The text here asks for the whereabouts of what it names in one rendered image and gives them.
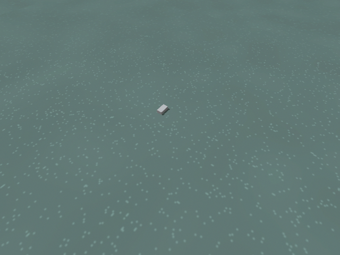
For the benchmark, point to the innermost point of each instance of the small box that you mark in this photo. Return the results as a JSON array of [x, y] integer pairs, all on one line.
[[162, 109]]

